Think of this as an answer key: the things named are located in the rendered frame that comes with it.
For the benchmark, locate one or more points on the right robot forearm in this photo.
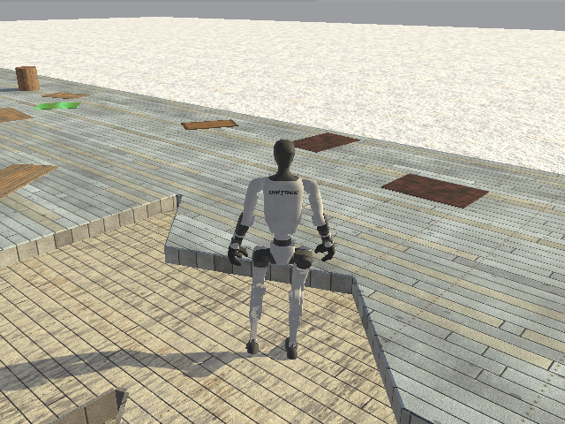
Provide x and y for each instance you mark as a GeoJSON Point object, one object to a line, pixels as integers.
{"type": "Point", "coordinates": [325, 234]}

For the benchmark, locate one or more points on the right robot shin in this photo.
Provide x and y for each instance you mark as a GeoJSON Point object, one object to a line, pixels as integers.
{"type": "Point", "coordinates": [295, 316]}

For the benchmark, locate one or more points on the left robot upper arm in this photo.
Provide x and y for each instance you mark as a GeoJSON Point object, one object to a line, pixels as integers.
{"type": "Point", "coordinates": [255, 186]}

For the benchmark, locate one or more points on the left robot forearm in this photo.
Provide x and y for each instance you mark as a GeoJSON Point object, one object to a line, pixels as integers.
{"type": "Point", "coordinates": [239, 234]}

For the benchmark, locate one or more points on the left robot hand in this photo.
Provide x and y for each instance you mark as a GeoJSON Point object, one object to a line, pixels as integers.
{"type": "Point", "coordinates": [233, 252]}

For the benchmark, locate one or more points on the robot right thigh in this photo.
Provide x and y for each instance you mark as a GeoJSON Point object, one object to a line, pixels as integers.
{"type": "Point", "coordinates": [301, 266]}

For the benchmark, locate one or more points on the right robot hand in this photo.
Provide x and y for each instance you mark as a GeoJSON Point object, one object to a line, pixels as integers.
{"type": "Point", "coordinates": [331, 251]}

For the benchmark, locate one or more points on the right robot upper arm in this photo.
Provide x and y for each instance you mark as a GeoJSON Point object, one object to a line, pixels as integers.
{"type": "Point", "coordinates": [311, 187]}

